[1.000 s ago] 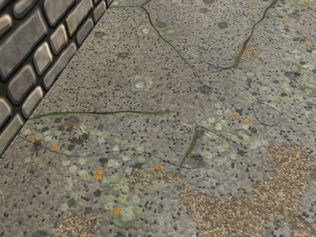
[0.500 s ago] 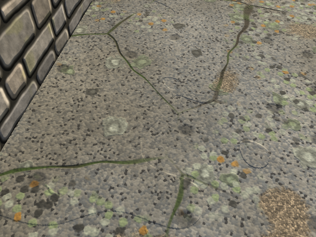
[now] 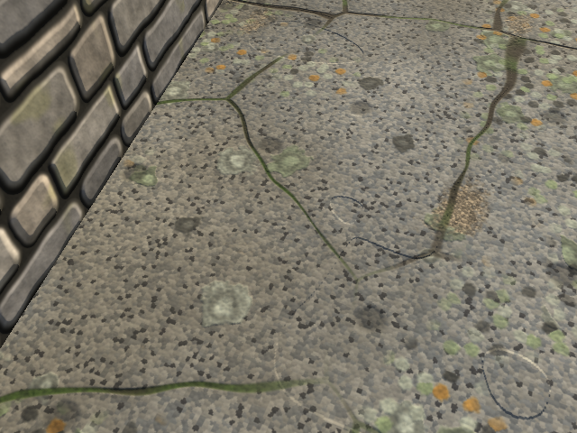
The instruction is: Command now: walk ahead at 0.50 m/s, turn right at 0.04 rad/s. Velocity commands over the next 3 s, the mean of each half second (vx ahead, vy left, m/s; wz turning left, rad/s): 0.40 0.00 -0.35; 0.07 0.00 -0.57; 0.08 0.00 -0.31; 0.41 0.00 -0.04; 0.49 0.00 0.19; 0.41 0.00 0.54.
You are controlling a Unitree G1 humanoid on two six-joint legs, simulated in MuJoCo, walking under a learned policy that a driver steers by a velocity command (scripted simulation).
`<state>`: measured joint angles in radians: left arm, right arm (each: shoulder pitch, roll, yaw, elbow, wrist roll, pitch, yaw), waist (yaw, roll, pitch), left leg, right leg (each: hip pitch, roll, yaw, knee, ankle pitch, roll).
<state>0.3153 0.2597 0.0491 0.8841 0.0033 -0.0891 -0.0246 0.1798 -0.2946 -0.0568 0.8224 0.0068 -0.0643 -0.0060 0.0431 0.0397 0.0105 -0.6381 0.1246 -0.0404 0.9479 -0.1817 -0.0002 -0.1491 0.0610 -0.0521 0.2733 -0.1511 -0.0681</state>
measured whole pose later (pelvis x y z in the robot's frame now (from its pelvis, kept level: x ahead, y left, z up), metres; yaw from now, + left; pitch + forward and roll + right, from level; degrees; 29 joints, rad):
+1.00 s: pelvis +0.29 +0.01 -0.01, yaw -30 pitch +3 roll +2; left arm 0.16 0.31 0.09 0.65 0.00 0.03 0.02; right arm 0.04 -0.31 -0.07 0.81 0.00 0.00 -0.03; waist 0.02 0.01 0.06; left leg -0.50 0.00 -0.07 0.87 -0.38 -0.07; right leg -0.37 0.07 0.09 0.45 -0.13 -0.06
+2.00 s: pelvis +0.50 -0.05 -0.02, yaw -38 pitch +1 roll +0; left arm 0.39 0.29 0.05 0.83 -0.03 -0.06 0.01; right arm 0.10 -0.29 -0.04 0.76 0.01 -0.09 0.04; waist 0.04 -0.02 0.04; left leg -0.44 -0.01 0.05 0.59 -0.18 0.06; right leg -0.21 -0.02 0.08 1.05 -0.47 -0.01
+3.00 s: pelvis +0.93 -0.32 -0.03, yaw -13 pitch +1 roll -2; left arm 0.21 0.31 0.07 0.82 -0.01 -0.05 0.01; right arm 0.10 -0.32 -0.08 0.62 0.00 -0.01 0.04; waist 0.03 0.02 0.10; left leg -0.53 -0.03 0.02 0.64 -0.14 0.09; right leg -0.23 -0.05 -0.08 1.05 -0.60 0.07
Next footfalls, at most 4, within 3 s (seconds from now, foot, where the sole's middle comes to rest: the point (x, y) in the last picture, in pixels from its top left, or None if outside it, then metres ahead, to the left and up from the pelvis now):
0.24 left None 0.31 0.16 -0.78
0.72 right None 0.34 -0.11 -0.78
1.16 left None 0.43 0.11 -0.78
1.50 right None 0.25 -0.07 -0.78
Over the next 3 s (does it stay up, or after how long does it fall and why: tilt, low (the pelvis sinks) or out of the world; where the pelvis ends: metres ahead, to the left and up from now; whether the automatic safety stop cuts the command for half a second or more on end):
stays up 0.93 -0.32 -0.03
